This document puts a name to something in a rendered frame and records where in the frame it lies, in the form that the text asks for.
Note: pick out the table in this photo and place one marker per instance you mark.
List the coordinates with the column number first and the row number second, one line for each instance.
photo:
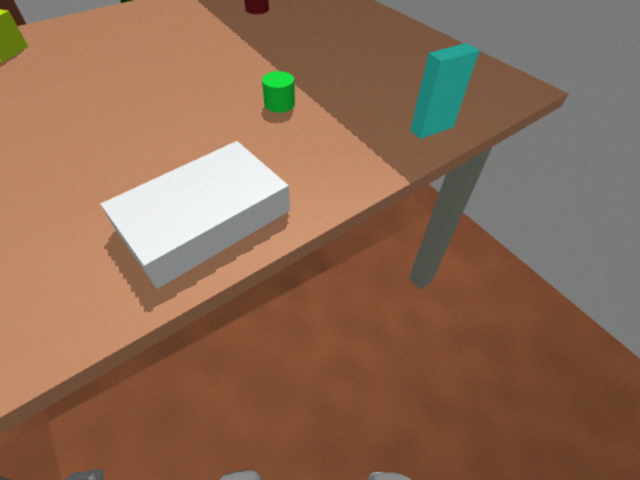
column 105, row 100

